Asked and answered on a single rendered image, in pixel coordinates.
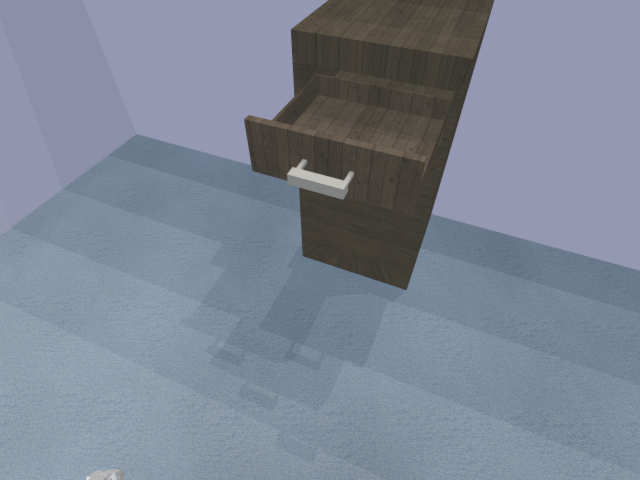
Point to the handle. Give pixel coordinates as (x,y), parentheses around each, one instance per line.
(318,183)

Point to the drawer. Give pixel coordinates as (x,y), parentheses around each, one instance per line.
(388,137)

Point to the cabinet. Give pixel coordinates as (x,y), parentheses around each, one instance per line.
(424,46)

